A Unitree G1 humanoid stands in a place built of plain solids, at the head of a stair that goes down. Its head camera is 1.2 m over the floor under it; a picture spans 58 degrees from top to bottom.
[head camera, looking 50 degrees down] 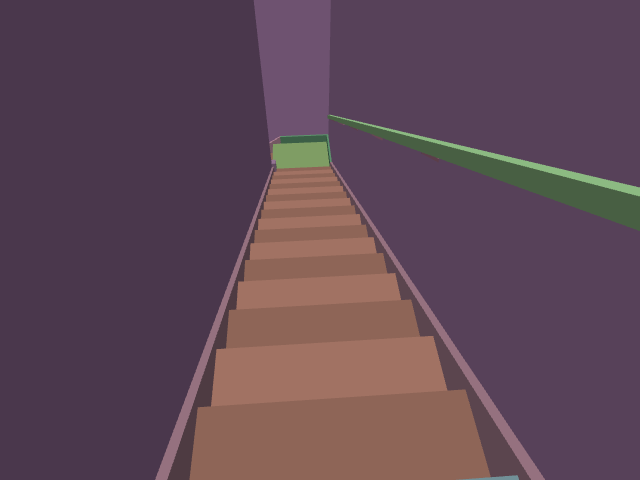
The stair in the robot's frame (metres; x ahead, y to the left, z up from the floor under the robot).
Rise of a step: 0.19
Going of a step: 0.29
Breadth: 0.86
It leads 4 degrees to the left of straight ahead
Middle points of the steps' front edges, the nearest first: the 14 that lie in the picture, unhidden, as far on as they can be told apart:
0.50 -0.04 -0.19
0.79 -0.02 -0.37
1.08 0.00 -0.56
1.37 0.01 -0.74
1.65 0.03 -0.93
1.94 0.05 -1.11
2.23 0.07 -1.30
2.51 0.09 -1.49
2.80 0.11 -1.67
3.09 0.13 -1.86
3.38 0.15 -2.04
3.66 0.17 -2.23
3.95 0.19 -2.41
4.24 0.21 -2.60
